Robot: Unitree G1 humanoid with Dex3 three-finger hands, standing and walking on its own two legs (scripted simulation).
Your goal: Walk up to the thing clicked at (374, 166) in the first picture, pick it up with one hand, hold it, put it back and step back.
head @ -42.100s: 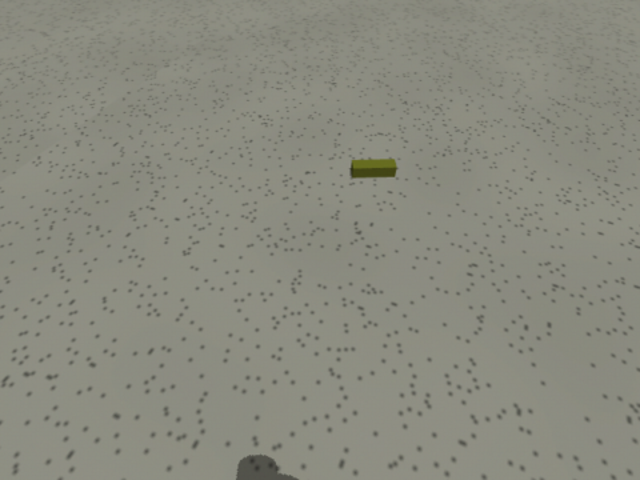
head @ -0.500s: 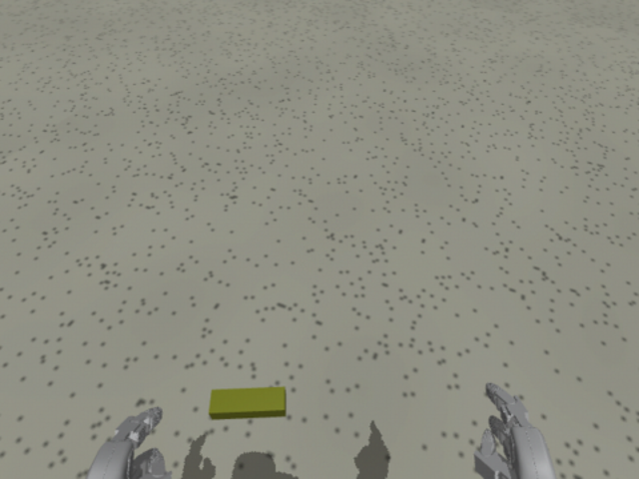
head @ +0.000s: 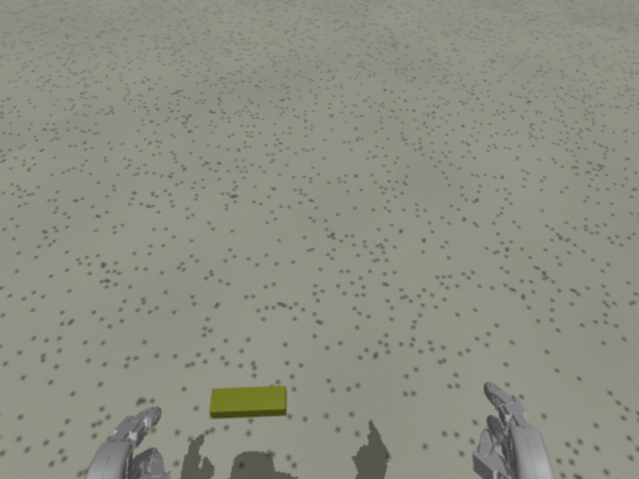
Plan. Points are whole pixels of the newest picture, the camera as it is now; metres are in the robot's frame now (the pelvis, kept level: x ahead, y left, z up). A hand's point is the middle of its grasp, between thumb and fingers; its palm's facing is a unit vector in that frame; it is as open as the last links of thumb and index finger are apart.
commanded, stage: stand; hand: left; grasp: from above
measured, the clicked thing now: (249, 402) +0.45 +0.17 -0.69
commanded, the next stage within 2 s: none
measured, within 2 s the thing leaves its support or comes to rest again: neither
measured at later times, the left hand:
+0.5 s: hand out of the picture +0.06 +0.24 -0.11, palm faces +0.04 -0.95 -0.31, open 7.4 cm
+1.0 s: hand out of the picture +0.02 +0.25 -0.10, palm faces +0.02 -0.94 -0.34, open 7.4 cm
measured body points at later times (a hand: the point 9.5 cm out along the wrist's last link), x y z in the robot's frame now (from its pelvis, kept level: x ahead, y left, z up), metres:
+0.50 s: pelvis -0.01 +0.01 +0.05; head +0.00 +0.02 +0.50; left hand +0.06 +0.29 -0.08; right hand +0.08 -0.26 -0.07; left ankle +0.01 +0.11 -0.68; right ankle -0.01 -0.12 -0.68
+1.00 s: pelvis -0.02 +0.01 +0.07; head -0.02 +0.00 +0.52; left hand +0.02 +0.30 -0.07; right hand +0.05 -0.28 -0.08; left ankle +0.01 +0.11 -0.68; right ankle -0.01 -0.12 -0.68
